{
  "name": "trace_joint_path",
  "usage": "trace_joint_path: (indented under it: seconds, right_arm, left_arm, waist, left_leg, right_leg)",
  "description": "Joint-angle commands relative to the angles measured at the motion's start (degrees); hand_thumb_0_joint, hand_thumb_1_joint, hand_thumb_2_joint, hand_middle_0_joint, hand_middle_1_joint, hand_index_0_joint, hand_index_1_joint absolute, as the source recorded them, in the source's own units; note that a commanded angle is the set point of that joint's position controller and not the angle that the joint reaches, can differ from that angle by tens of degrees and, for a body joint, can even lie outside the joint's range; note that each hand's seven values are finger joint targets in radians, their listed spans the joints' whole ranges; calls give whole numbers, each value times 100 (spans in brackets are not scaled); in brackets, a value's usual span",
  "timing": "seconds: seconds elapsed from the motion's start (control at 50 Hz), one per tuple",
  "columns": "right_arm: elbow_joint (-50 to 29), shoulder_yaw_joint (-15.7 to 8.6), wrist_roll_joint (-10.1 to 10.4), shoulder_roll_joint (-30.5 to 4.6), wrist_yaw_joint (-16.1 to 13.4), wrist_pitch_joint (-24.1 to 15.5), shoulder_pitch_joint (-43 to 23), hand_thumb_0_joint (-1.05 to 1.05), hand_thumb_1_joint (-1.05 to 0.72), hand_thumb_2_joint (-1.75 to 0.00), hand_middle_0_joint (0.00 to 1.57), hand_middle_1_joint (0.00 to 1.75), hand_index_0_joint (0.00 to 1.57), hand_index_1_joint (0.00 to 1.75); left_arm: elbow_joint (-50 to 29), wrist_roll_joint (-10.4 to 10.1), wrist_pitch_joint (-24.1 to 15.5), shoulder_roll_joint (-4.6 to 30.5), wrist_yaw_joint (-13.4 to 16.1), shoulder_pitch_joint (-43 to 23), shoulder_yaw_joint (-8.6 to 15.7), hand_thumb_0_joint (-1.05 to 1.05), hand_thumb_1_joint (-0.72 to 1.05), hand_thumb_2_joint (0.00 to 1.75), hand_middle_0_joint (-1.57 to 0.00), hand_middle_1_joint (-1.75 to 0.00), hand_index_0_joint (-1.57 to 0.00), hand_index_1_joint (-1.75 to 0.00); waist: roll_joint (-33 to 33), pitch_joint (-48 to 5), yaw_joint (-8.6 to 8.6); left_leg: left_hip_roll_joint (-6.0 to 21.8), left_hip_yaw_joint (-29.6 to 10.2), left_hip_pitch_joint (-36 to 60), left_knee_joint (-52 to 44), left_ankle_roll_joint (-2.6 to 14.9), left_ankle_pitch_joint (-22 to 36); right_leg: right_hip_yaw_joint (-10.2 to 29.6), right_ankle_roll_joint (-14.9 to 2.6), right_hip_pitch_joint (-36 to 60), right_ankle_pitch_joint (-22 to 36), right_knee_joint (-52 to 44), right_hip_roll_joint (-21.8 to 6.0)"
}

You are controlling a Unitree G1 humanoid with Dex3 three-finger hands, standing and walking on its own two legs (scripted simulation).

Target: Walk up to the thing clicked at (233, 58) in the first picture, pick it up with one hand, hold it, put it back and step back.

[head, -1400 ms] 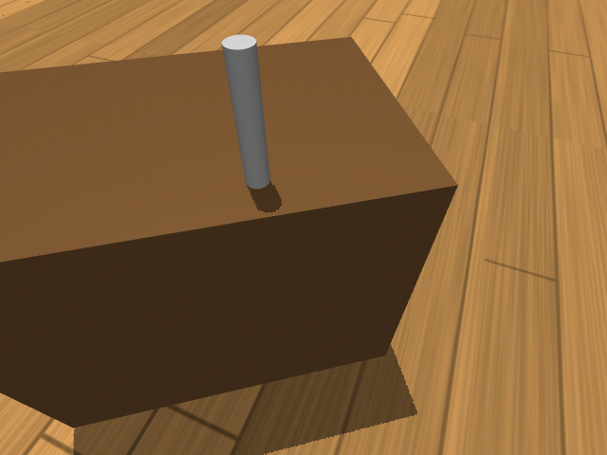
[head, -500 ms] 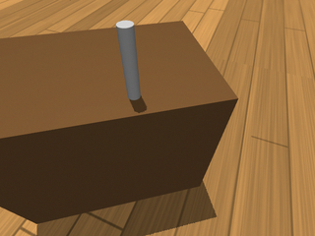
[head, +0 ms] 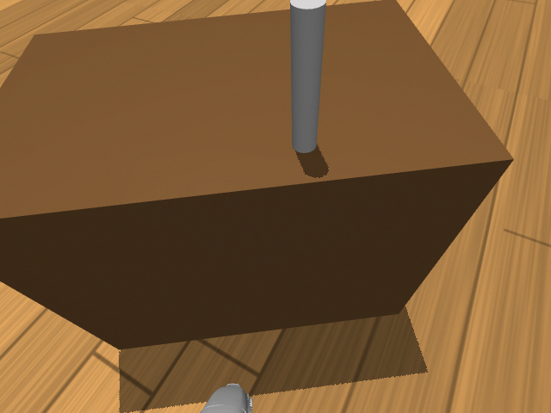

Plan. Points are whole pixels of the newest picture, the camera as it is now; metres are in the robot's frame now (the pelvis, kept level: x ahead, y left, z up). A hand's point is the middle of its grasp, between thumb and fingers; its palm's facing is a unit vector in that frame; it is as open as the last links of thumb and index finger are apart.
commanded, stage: walk up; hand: right
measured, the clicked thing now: (305, 86) +0.54 -0.04 +0.16
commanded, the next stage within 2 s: none
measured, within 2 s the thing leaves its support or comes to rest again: neither
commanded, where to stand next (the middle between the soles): +0.12 +0.13 m, yaw +6 degrees
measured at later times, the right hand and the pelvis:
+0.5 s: hand (367, 395) +0.16 -0.12 -0.17, palm faces -0.15 +0.95 -0.29, open 7.4 cm; pelvis +0.07 +0.12 +0.00, yaw +7 degrees
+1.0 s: hand (338, 341) +0.24 -0.08 -0.13, palm faces -0.15 +0.87 -0.47, open 7.4 cm; pelvis +0.10 +0.18 -0.01, yaw +8 degrees
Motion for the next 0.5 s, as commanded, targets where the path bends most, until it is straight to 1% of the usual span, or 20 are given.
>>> trace_joint_path:
  seconds: [0.0, 0.02, 0.04, 0.06, 0.08, 0.1, 0.12, 0.14, 0.16, 0.18, 0.26, 0.3, 0.32, 0.34, 0.36, 0.38, 0.4, 0.44, 0.46, 0.48]
  right_arm:
    - [-603, -317, 115, -627, 42, -254, 238, 0, -90, -90, 20, 30, 20, 30]
    - [-496, -383, 104, -699, 24, -264, 575, 0, -90, -90, 20, 30, 20, 30]
    - [-342, -468, 47, -877, -17, -281, 1017, 0, -90, -90, 20, 30, 20, 30]
    - [-380, -566, -28, -1307, -60, -281, 1274, 0, -90, -90, 20, 30, 20, 30]
    - [-596, -589, 58, -1772, -101, -320, 1142, 0, -90, -90, 20, 30, 20, 30]
    - [-619, -612, 183, -2050, -106, -312, 909, 0, -90, -90, 20, 30, 20, 30]
    - [-737, -559, 190, -1888, -142, -271, 705, 0, -90, -90, 20, 30, 20, 30]
    - [-858, -446, 160, -1503, -204, -268, 457, 0, -90, -90, 20, 30, 20, 30]
    - [-976, -351, 134, -1218, -261, -280, 205, 0, -90, -90, 20, 30, 20, 30]
    - [-1004, -314, 120, -1105, -284, -310, 191, 0, -90, -90, 20, 30, 20, 30]
    - [-1174, -240, 166, -921, -287, -358, 432, 0, -90, -90, 20, 30, 20, 30]
    - [-1219, -170, 273, -857, -367, -371, 117, 0, -90, -90, 20, 30, 20, 30]
    - [-1242, -83, 333, -669, -386, -381, 4, 0, -90, -90, 20, 30, 20, 30]
    - [-1276, 28, 401, -368, -413, -409, -37, 0, -90, -90, 20, 30, 20, 30]
    - [-1242, 108, 457, -57, -448, -413, 106, 0, -90, -90, 20, 30, 20, 30]
    - [-1044, -10, 362, -466, -527, -331, 358, 0, -90, -90, 20, 30, 20, 30]
    - [-850, -107, 341, -760, -575, -268, 690, 0, -90, -90, 20, 30, 20, 30]
    - [-646, -97, 354, -795, -556, -340, 772, 0, -90, -90, 20, 30, 20, 30]
    - [-538, -74, 361, -759, -558, -392, 781, 0, -90, -90, 20, 30, 20, 30]
    - [-484, -53, 357, -725, -564, -430, 822, 0, -90, -90, 20, 30, 20, 30]
  left_arm:
    - [-563, -11, -60, 1786, 66, -232, 407, 0, 90, 90, -20, -30, -20, -30]
    - [-590, -10, -9, 1714, 69, -221, 384, 0, 90, 90, -20, -30, -20, -30]
    - [-599, 17, 33, 1422, 73, -45, 312, 0, 90, 90, -20, -30, -20, -30]
    - [-718, -10, 55, 1089, 87, 21, 213, 0, 90, 90, -20, -30, -20, -30]
    - [-925, -130, 41, 1035, 90, -97, 161, 0, 90, 90, -20, -30, -20, -30]
    - [-800, -98, 8, 1316, 141, -237, 167, 0, 90, 90, -20, -30, -20, -30]
    - [-743, -111, -33, 1515, 129, -254, 154, 0, 90, 90, -20, -30, -20, -30]
    - [-579, -181, -26, 1516, 104, 55, 187, 0, 90, 90, -20, -30, -20, -30]
    - [-413, -229, -31, 1467, 65, 490, 212, 0, 90, 90, -20, -30, -20, -30]
    - [-353, -264, -82, 1410, 39, 816, 206, 0, 90, 90, -20, -30, -20, -30]
    - [-503, -131, -163, 1170, 2, 749, 176, 0, 90, 90, -20, -30, -20, -30]
    - [-493, -47, -167, 1015, -8, 962, 202, 0, 90, 90, -20, -30, -20, -30]
    - [-477, -23, -172, 1054, -7, 1052, 248, 0, 90, 90, -20, -30, -20, -30]
    - [-530, 43, -180, 1231, 6, 1080, 307, 0, 90, 90, -20, -30, -20, -30]
    - [-675, 106, -205, 1562, 4, 967, 381, 0, 90, 90, -20, -30, -20, -30]
    - [-846, 90, -151, 1784, -4, 406, 404, 0, 90, 90, -20, -30, -20, -30]
    - [-980, 69, -125, 1773, -29, -123, 382, 0, 90, 90, -20, -30, -20, -30]
    - [-1085, 19, -163, 1273, -73, -226, 258, 0, 90, 90, -20, -30, -20, -30]
    - [-1060, -5, -190, 1109, -91, -144, 216, 0, 90, 90, -20, -30, -20, -30]
    - [-1015, -14, -197, 1136, -122, -88, 220, 0, 90, 90, -20, -30, -20, -30]
  waist:
    - [-1453, -723, -158]
    - [-1178, -827, -357]
    - [-470, -1061, -541]
    - [819, -924, -786]
    - [1790, -714, -733]
    - [1608, -552, -690]
    - [1195, -263, -567]
    - [852, -199, -378]
    - [631, -292, -131]
    - [730, -465, -19]
    - [401, -656, -106]
    - [40, -666, 191]
    - [-215, -725, 342]
    - [-627, -737, 499]
    - [-1703, -575, 517]
    - [-1373, -325, 288]
    - [-1273, -69, 36]
    - [-1159, 178, -6]
    - [-1097, 53, 26]
    - [-1182, -59, 48]
  left_leg:
    - [-206, 694, 1099, -1041, 85, 495]
    - [-353, 871, 1735, -1314, 146, 892]
    - [-525, 849, 2282, -1504, 272, 803]
    - [-2, -363, 2416, -2235, 656, 280]
    - [963, -2703, 1970, -3361, 1219, -199]
    - [1326, -3477, 1249, -3658, 1781, -1212]
    - [1284, -3189, 954, -3595, 1906, -1285]
    - [890, -2221, 910, -3241, 1742, -846]
    - [558, -1609, 1182, -2777, 1484, -263]
    - [435, -1367, 1329, -2502, 1415, 354]
    - [608, -1574, 1050, -2392, 1585, 1234]
    - [617, -1300, 126, -2049, 1407, 1062]
    - [410, -1110, -220, -1779, 1163, 888]
    - [-18, -832, -587, -1272, 809, 378]
    - [-1009, -396, -1067, -178, 378, -777]
    - [-990, -359, -710, 960, 237, -1104]
    - [-754, -490, -354, 1481, 235, -1029]
    - [-679, -543, -355, 1448, 150, -645]
    - [-693, -473, -332, 1334, 125, -499]
    - [-683, -354, -194, 1235, 84, -440]
  right_leg:
    - [139, -1223, -600, 1303, 22, -804]
    - [-37, -1030, -1048, 692, 585, -588]
    - [-330, -869, -1314, 120, 1698, -258]
    - [-550, -682, -2157, -1147, 2956, 246]
    - [-327, -512, -2886, -2549, 3520, 914]
    - [233, -593, -2506, -2397, 3854, 571]
    - [307, -608, -2522, -2151, 3841, 394]
    - [399, -621, -2378, -1763, 3787, 226]
    - [465, -612, -2323, -1403, 3283, 111]
    - [343, -609, -2166, -1218, 2679, 109]
    - [155, -502, -1223, -1071, 1411, 530]
    - [142, -596, -101, 10, 603, 637]
    - [240, -647, 454, 483, 230, 622]
    - [877, -827, 710, 274, -171, 210]
    - [2756, -1122, 571, -785, -1267, -966]
    - [3615, -1546, -479, -2147, -1855, -1766]
    - [3688, -1976, -1141, -2683, -1858, -1910]
    - [2714, -1846, -1114, -1383, -1621, -1341]
    - [2105, -1632, -887, -659, -1489, -1023]
    - [1716, -1541, -815, -245, -1318, -858]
